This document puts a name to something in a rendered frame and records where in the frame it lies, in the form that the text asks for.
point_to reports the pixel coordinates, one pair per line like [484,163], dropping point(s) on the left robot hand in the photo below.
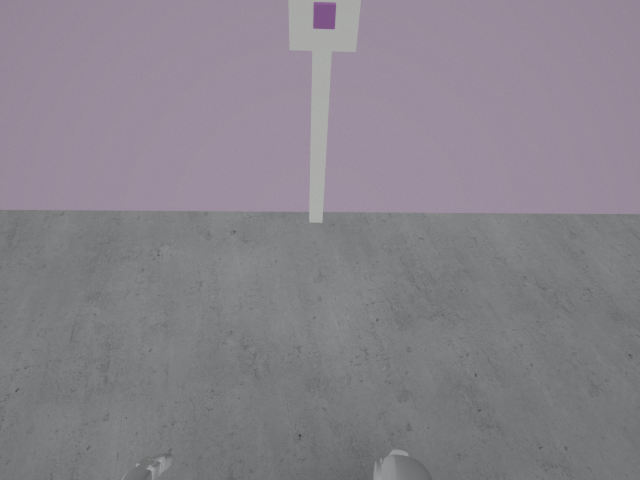
[149,468]

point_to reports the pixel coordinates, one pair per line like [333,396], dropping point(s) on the right robot thigh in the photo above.
[400,467]

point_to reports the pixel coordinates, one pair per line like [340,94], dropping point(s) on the panel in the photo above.
[321,42]

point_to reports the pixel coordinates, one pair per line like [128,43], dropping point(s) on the button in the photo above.
[324,15]

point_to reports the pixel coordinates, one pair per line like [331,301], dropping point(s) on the right robot shin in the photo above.
[398,452]

